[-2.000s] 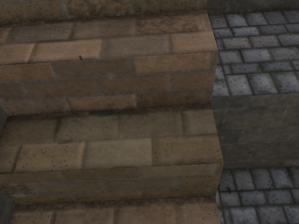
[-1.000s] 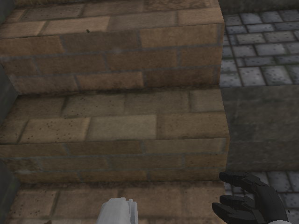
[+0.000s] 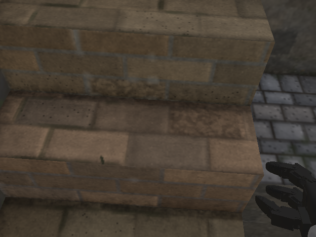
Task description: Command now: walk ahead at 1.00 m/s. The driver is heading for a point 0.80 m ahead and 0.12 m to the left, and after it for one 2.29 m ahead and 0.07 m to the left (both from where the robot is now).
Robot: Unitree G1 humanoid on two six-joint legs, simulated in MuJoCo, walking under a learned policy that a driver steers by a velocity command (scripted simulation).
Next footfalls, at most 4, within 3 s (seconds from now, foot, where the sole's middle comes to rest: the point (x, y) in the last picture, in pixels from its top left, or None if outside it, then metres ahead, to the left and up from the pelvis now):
0.18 left None -0.17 0.18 -0.79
0.44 right None -0.24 0.02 -0.73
0.62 left None -0.14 0.26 -0.71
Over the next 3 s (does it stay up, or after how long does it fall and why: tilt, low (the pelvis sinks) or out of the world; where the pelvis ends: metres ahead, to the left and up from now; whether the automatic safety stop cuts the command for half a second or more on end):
falls after 0.96 s (tilt)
